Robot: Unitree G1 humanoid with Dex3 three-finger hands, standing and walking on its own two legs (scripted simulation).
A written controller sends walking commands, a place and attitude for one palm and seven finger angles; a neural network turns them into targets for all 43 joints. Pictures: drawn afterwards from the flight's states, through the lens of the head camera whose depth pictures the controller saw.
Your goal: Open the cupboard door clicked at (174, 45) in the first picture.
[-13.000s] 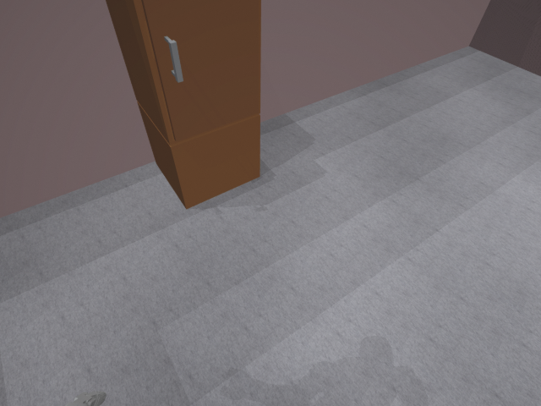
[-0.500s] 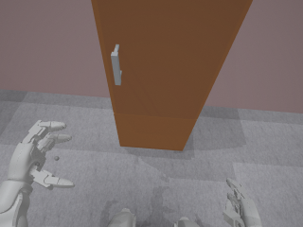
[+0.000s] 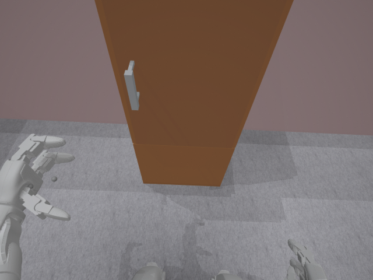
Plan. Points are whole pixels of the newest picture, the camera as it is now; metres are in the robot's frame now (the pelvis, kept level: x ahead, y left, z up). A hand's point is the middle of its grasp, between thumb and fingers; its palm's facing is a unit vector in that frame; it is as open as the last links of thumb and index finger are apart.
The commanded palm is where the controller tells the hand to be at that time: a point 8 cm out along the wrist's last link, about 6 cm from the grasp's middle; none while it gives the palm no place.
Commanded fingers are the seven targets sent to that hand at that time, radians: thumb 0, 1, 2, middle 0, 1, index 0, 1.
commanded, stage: raise the hand with hooked fingers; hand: left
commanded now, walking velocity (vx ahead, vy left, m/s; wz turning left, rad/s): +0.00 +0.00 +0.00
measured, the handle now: (133, 86) +0.59 +0.18 +0.04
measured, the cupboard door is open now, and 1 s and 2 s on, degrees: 0 0 0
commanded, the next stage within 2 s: move the hooked fingers beside the handle in 0.34 s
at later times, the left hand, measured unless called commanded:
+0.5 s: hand (59, 181) +0.29 +0.26 +0.06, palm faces +0.02 -1.00 -0.04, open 14.0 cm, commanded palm +0.27 +0.31 +0.06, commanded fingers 0.00 -0.50 0.30 -0.30 -1.20 -0.30 -1.20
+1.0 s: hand (77, 148) +0.37 +0.26 +0.05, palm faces +0.02 -1.00 -0.02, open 14.0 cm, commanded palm +0.35 +0.31 +0.06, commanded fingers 0.00 -0.50 0.30 -0.30 -1.20 -0.30 -1.20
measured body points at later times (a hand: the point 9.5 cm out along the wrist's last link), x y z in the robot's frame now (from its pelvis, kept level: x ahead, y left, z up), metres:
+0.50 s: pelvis +0.00 -0.01 +0.00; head +0.06 +0.00 +0.44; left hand +0.28 +0.32 +0.06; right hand +0.16 -0.26 -0.08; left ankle +0.02 +0.10 -0.68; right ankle +0.01 -0.12 -0.68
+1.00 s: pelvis +0.00 -0.01 -0.01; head +0.08 +0.01 +0.44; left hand +0.36 +0.31 +0.06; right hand +0.11 -0.27 -0.10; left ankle +0.02 +0.10 -0.68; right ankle +0.01 -0.12 -0.68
